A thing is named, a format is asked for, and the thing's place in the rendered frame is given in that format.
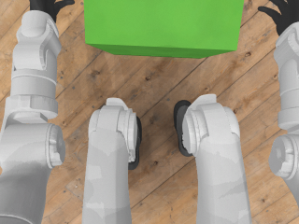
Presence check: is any left robot upper arm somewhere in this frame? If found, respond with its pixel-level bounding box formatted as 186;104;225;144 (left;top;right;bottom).
0;122;66;224

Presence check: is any carton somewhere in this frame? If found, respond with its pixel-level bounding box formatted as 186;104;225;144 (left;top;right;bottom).
83;0;244;59

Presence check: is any right robot hand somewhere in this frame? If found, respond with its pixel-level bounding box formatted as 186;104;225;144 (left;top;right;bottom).
257;0;299;35

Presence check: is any left robot forearm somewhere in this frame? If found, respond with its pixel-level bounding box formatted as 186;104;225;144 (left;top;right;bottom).
0;10;62;169

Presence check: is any right robot forearm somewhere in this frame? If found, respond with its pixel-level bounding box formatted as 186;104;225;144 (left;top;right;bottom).
273;21;299;135

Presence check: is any robot left foot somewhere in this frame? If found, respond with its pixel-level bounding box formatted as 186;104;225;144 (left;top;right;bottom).
128;116;142;170

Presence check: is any left robot hand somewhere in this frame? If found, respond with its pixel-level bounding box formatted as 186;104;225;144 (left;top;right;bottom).
29;0;75;23

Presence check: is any right robot upper arm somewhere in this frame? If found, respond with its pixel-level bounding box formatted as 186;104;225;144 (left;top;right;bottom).
268;133;299;208

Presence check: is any right robot shin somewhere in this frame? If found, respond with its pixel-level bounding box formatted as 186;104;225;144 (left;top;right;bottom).
182;93;240;149

